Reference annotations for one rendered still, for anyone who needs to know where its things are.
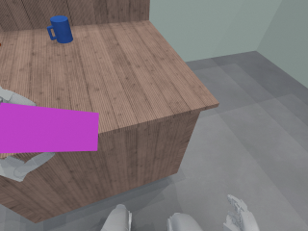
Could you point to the left robot thigh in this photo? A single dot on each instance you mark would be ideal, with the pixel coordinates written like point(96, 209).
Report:
point(118, 220)

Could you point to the table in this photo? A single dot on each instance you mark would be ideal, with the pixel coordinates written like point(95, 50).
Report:
point(118, 65)

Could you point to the left robot shin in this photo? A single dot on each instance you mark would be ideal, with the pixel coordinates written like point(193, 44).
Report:
point(120, 206)

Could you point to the right robot hand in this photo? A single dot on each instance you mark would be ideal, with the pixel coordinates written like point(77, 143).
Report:
point(244, 222)

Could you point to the left robot hand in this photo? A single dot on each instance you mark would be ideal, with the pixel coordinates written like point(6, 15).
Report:
point(12, 167)

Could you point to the sponge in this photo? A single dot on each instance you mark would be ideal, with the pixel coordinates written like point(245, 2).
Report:
point(32, 129)

